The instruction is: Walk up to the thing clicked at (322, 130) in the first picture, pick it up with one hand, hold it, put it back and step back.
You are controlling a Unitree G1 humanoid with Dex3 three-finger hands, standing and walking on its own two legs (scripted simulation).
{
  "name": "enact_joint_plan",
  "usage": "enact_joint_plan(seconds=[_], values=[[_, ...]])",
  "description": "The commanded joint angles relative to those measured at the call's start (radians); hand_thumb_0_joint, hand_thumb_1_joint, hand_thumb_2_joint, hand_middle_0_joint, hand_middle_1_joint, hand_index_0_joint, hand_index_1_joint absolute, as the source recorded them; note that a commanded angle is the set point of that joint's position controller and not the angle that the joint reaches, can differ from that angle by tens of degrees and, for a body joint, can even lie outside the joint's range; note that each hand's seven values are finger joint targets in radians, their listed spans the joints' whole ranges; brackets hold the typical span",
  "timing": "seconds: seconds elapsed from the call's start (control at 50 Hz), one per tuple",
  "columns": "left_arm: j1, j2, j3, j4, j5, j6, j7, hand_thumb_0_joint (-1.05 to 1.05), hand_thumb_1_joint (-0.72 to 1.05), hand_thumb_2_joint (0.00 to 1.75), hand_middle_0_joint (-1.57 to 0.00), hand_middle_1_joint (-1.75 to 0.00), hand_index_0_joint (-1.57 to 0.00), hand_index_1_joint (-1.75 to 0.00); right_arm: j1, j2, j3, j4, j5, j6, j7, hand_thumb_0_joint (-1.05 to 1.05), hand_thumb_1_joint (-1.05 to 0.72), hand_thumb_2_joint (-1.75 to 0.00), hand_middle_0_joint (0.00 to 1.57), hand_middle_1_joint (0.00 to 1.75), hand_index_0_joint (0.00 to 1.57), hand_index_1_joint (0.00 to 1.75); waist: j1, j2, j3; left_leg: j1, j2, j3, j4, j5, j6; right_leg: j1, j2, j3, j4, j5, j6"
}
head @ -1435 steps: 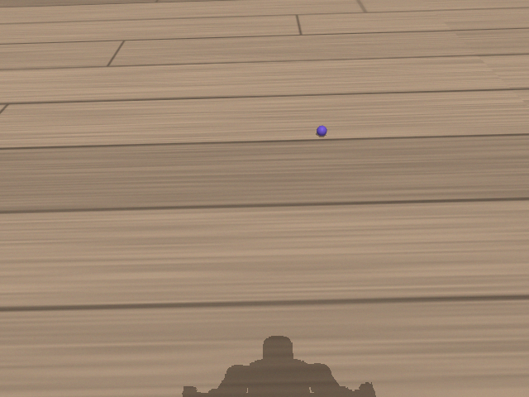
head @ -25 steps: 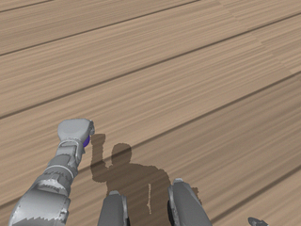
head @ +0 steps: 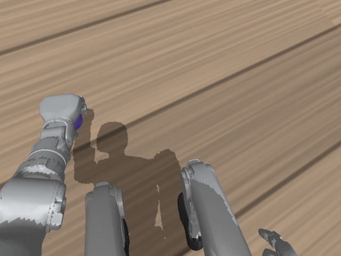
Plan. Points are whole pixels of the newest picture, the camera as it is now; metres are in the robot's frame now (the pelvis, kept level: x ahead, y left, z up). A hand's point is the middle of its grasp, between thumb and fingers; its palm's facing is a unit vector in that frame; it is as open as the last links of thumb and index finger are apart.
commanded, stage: crouch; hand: left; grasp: from above
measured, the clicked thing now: (69, 119) +0.49 +0.18 -0.17
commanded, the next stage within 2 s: lower in 0.92 s
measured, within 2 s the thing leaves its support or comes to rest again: neither
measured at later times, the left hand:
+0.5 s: hand (79, 124) +0.50 +0.17 -0.23, palm faces -0.46 +0.00 -0.89, open 7.8 cm
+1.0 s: hand (82, 122) +0.52 +0.17 -0.27, palm faces -0.44 +0.00 -0.90, open 7.8 cm
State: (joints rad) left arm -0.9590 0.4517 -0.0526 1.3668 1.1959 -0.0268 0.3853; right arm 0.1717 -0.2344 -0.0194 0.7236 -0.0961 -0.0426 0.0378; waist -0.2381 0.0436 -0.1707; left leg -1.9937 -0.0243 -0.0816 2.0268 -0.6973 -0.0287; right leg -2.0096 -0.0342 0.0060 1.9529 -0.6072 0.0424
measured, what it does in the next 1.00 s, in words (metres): lowers itself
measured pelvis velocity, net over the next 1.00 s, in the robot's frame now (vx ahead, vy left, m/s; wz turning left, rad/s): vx -0.01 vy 0.00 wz -0.06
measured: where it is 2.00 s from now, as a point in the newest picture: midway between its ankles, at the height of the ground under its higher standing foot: (157, 244)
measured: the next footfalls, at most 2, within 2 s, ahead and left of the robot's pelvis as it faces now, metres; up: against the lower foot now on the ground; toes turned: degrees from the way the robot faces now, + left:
none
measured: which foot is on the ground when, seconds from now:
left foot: down 0.00-1.00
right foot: down 0.00-1.00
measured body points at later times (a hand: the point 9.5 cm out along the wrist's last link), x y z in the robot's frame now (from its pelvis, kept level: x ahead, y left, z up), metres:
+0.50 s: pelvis +0.00 +0.00 -0.07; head +0.25 +0.03 +0.31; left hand +0.52 +0.17 -0.18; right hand +0.02 -0.28 -0.18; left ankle +0.07 +0.13 -0.41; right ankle +0.10 -0.14 -0.41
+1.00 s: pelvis -0.01 +0.00 -0.10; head +0.25 +0.04 +0.26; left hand +0.54 +0.17 -0.22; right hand -0.02 -0.27 -0.20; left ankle +0.07 +0.13 -0.41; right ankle +0.10 -0.14 -0.41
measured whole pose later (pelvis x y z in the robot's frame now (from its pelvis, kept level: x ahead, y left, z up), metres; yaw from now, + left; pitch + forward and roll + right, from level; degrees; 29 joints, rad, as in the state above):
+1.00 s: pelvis -0.01 +0.00 -0.10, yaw -3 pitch +37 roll -7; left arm -1.17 0.62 -0.01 1.59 1.26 -0.07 0.42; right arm 0.21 -0.27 0.09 0.71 -0.15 -0.05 0.13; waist -0.34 0.03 -0.06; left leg -2.30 -0.04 -0.13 2.37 -0.72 -0.03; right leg -2.30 -0.02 -0.01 2.25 -0.61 0.06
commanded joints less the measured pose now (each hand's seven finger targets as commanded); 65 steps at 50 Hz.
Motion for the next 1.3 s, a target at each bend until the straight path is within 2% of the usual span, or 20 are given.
enact_joint_plan(seconds=[0.0, 0.12, 0.14, 0.2, 0.26, 0.34, 0.36, 0.42, 0.48, 0.52, 0.54, 0.66, 0.76, 0.82, 0.96, 0.98, 1.0, 1.02, 1.14, 1.28], values=[[-0.482, 0.21, 0.033, -0.173, -0.01, 0.018, 0.05, 0.0, 0.8, 0.65, -1.11, -0.59, -1.15, -0.55, 0.211, -0.212, -0.066, -0.019, -0.008, -0.013, 0.002, 0.0, -0.9, -0.9, 0.2, 0.3, 0.2, 0.3, -0.045, 0.227, -0.729, 0.449, -0.005, 0.074, -0.203, 0.241, 0.037, 0.379, 0.021, -0.079, -0.163, 0.204, -0.079], [-0.476, 0.222, 0.026, -0.146, -0.027, 0.017, 0.018, 0.0, 0.74, 0.69, -1.11, -0.56, -1.12, -0.56, 0.204, -0.214, -0.068, -0.02, -0.009, -0.004, 0.012, 0.0, -0.91, -0.9, 0.2, 0.3, 0.2, 0.3, -0.054, 0.202, -0.746, 0.384, -0.009, 0.08, -0.14, 0.224, 0.044, 0.368, 0.029, -0.085, -0.109, 0.195, -0.077], [-0.48, 0.217, 0.021, -0.138, -0.03, 0.012, 0.012, 0.0, 0.76, 0.71, -1.12, -0.59, -1.13, -0.58, 0.21, -0.213, -0.063, -0.022, -0.013, -0.004, 0.015, 0.0, -0.91, -0.9, 0.2, 0.3, 0.2, 0.3, -0.071, 0.187, -0.725, 0.349, -0.01, 0.087, -0.116, 0.223, 0.051, 0.386, 0.029, -0.08, -0.111, 0.212, -0.069], [-0.47, 0.253, 0.032, -0.113, -0.028, -0.001, 0.001, 0.0, 0.74, 0.71, -1.1, -0.6, -1.11, -0.58, 0.219, -0.215, -0.055, -0.02, -0.015, 0.001, 0.019, 0.0, -0.91, -0.9, 0.2, 0.3, 0.2, 0.3, -0.074, 0.135, -0.706, 0.278, -0.011, 0.09, -0.075, 0.228, 0.06, 0.403, 0.03, -0.074, -0.09, 0.234, -0.061], [-0.484, 0.263, 0.038, -0.118, -0.02, -0.017, 0.001, 0.0, 0.7, 0.68, -1.07, -0.58, -1.09, -0.57, 0.231, -0.224, -0.054, -0.017, -0.015, 0.002, 0.026, 0.0, -0.91, -0.9, 0.2, 0.3, 0.2, 0.3, -0.07, 0.18, -0.704, 0.282, -0.008, 0.086, -0.062, 0.25, 0.053, 0.361, 0.029, -0.08, -0.06, 0.24, -0.067], [-0.483, 0.271, 0.037, -0.09, 0.002, -0.033, 0.009, 0.0, 0.69, 0.63, -1.05, -0.58, -1.07, -0.55, 0.246, -0.231, -0.045, -0.018, -0.019, 0.006, 0.038, 0.0, -0.91, -0.9, 0.2, 0.3, 0.2, 0.3, -0.078, 0.178, -0.684, 0.251, -0.007, 0.086, -0.039, 0.259, 0.055, 0.348, 0.032, -0.087, -0.035, 0.253, -0.066], [-0.512, 0.306, 0.054, -0.112, 0.007, -0.035, 0.019, 0.0, 0.68, 0.63, -1.04, -0.57, -1.07, -0.54, 0.248, -0.239, -0.042, -0.017, -0.018, 0.006, 0.039, 0.0, -0.91, -0.9, 0.2, 0.3, 0.2, 0.3, -0.062, 0.205, -0.699, 0.261, -0.007, 0.084, -0.038, 0.267, 0.051, 0.322, 0.03, -0.088, -0.021, 0.25, -0.07], [-0.508, 0.263, 0.035, -0.061, 0.02, -0.033, 0.03, 0.0, 0.67, 0.62, -1.04, -0.56, -1.07, -0.54, 0.256, -0.241, -0.035, -0.022, -0.025, 0.006, 0.048, 0.0, -0.91, -0.9, 0.2, 0.3, 0.2, 0.3, -0.088, 0.232, -0.684, 0.299, -0.002, 0.075, -0.025, 0.276, 0.044, 0.272, 0.033, -0.101, 0.001, 0.248, -0.074], [-0.563, 0.314, 0.056, -0.047, 0.023, -0.037, 0.048, 0.0, 0.67, 0.63, -1.04, -0.57, -1.06, -0.55, 0.253, -0.25, -0.029, -0.019, -0.029, 0.005, 0.054, 0.0, -0.91, -0.9, 0.2, 0.3, 0.2, 0.3, -0.089, 0.224, -0.686, 0.243, -0.006, 0.081, 0.001, 0.243, 0.052, 0.28, 0.035, -0.103, 0.015, 0.229, -0.072], [-0.539, 0.286, 0.046, -0.006, 0.022, -0.034, 0.054, 0.0, 0.68, 0.63, -1.04, -0.59, -1.07, -0.56, 0.257, -0.251, -0.019, -0.019, -0.033, 0.002, 0.056, 0.0, -0.91, -0.9, 0.2, 0.3, 0.2, 0.3, -0.102, 0.215, -0.655, 0.225, -0.006, 0.078, 0.003, 0.217, 0.052, 0.25, 0.034, -0.109, 0.018, 0.202, -0.07], [-0.605, 0.312, 0.055, -0.039, 0.022, -0.039, 0.061, 0.0, 0.68, 0.63, -1.04, -0.58, -1.07, -0.55, 0.257, -0.259, -0.019, -0.012, -0.033, -0.001, 0.055, 0.0, -0.91, -0.9, 0.2, 0.3, 0.2, 0.3, -0.1, 0.247, -0.671, 0.225, -0.005, 0.076, 0.002, 0.205, 0.05, 0.22, 0.035, -0.113, 0.03, 0.188, -0.075], [-0.597, 0.316, 0.048, 0.066, 0.031, -0.038, 0.071, 0.0, 0.67, 0.62, -1.02, -0.6, -1.06, -0.57, 0.249, -0.266, 0.0, -0.009, -0.045, -0.008, 0.062, 0.0, -0.91, -0.9, 0.2, 0.3, 0.2, 0.3, -0.119, 0.235, -0.618, 0.18, -0.01, 0.072, 0.02, 0.144, 0.05, 0.192, 0.04, -0.13, 0.051, 0.132, -0.077], [-0.646, 0.32, 0.036, 0.063, 0.034, -0.043, 0.07, 0.0, 0.67, 0.62, -1.02, -0.6, -1.05, -0.57, 0.249, -0.275, 0.015, 0.002, -0.054, -0.016, 0.067, 0.0, -0.91, -0.9, 0.2, 0.3, 0.2, 0.3, -0.147, 0.237, -0.598, 0.155, -0.01, 0.07, 0.055, 0.144, 0.053, 0.184, 0.042, -0.134, 0.068, 0.144, -0.074], [-0.627, 0.357, 0.054, 0.06, 0.041, -0.043, 0.072, 0.0, 0.69, 0.62, -1.03, -0.61, -1.07, -0.58, 0.26, -0.285, 0.022, -0.001, -0.052, -0.017, 0.07, 0.0, -0.91, -0.9, 0.2, 0.3, 0.2, 0.3, -0.124, 0.266, -0.631, 0.16, -0.012, 0.07, 0.064, 0.181, 0.051, 0.186, 0.04, -0.134, 0.085, 0.175, -0.075], [-0.617, 0.335, 0.039, 0.079, 0.057, -0.035, 0.081, 0.0, 0.74, 0.63, -1.07, -0.64, -1.11, -0.6, 0.271, -0.288, 0.037, -0.009, -0.053, -0.013, 0.082, 0.0, -0.91, -0.9, 0.2, 0.3, 0.2, 0.3, -0.146, 0.288, -0.624, 0.16, -0.01, 0.062, 0.078, 0.213, 0.047, 0.179, 0.045, -0.148, 0.11, 0.213, -0.076], [-0.663, 0.377, 0.063, 0.024, 0.052, -0.038, 0.087, 0.0, 0.72, 0.62, -1.05, -0.63, -1.09, -0.59, 0.271, -0.295, 0.034, -0.009, -0.049, -0.014, 0.082, 0.0, -0.91, -0.9, 0.2, 0.3, 0.2, 0.3, -0.129, 0.3, -0.642, 0.163, -0.01, 0.059, 0.074, 0.215, 0.048, 0.163, 0.04, -0.147, 0.114, 0.216, -0.077], [-0.602, 0.353, 0.055, 0.079, 0.056, -0.027, 0.085, 0.0, 0.72, 0.63, -1.06, -0.63, -1.09, -0.59, 0.277, -0.295, 0.036, -0.011, -0.05, -0.013, 0.082, 0.0, -0.91, -0.9, 0.2, 0.3, 0.2, 0.3, -0.131, 0.297, -0.627, 0.177, -0.01, 0.058, 0.074, 0.226, 0.045, 0.162, 0.04, -0.149, 0.113, 0.222, -0.077], [-0.632, 0.32, 0.036, 0.067, 0.043, -0.029, 0.081, 0.0, 0.71, 0.65, -1.08, -0.62, -1.09, -0.6, 0.273, -0.289, 0.039, -0.014, -0.053, -0.014, 0.085, 0.0, -0.92, -0.9, 0.2, 0.3, 0.2, 0.3, -0.152, 0.297, -0.624, 0.169, -0.008, 0.06, 0.09, 0.221, 0.048, 0.164, 0.044, -0.15, 0.116, 0.223, -0.076], [-0.637, 0.329, 0.038, 0.154, 0.04, -0.039, 0.08, 0.0, 0.63, 0.62, -1.0, -0.64, -1.03, -0.61, 0.273, -0.303, 0.053, -0.004, -0.066, -0.028, 0.094, 0.0, -0.91, -0.9, 0.2, 0.3, 0.2, 0.3, -0.175, 0.271, -0.53, 0.105, -0.007, 0.051, 0.117, 0.193, 0.049, 0.126, 0.043, -0.158, 0.136, 0.199, -0.075], [-0.656, 0.395, 0.06, 0.129, 0.07, -0.074, 0.104, 0.0, 0.67, 0.6, -1.02, -0.63, -1.05, -0.6, 0.273, -0.32, 0.066, -0.02, -0.074, -0.036, 0.098, 0.0, -0.91, -0.9, 0.2, 0.3, 0.2, 0.3, -0.172, 0.305, -0.572, 0.119, -0.01, 0.048, 0.138, 0.193, 0.047, 0.135, 0.048, -0.169, 0.151, 0.196, -0.072]])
